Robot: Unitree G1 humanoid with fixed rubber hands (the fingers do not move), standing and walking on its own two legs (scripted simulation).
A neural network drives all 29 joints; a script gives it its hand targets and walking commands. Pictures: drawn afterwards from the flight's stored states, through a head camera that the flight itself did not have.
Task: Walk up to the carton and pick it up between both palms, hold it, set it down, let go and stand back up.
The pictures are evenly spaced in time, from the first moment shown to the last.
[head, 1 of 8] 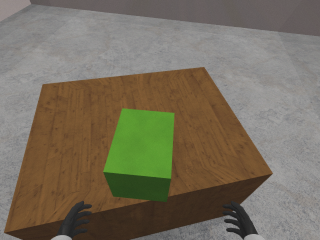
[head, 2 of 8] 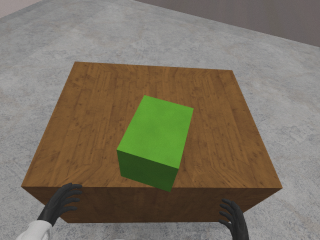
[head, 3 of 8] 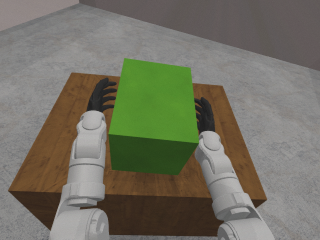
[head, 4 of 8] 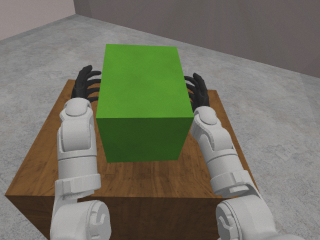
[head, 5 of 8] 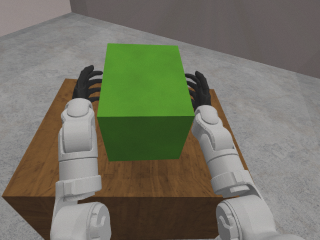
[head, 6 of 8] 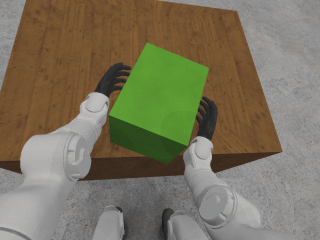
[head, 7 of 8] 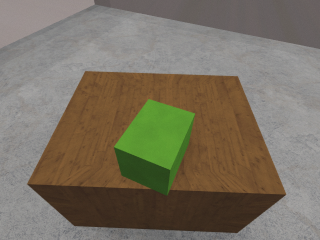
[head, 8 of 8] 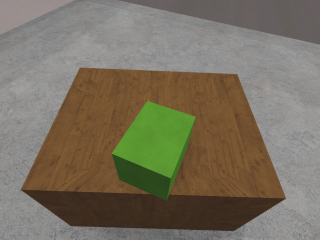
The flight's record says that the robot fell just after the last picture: no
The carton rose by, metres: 0.29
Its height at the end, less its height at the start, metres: +0.00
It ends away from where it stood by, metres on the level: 0.01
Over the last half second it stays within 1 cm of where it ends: yes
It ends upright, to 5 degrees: yes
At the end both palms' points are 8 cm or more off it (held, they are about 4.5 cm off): yes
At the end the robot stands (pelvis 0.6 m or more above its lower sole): yes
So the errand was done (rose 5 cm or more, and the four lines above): yes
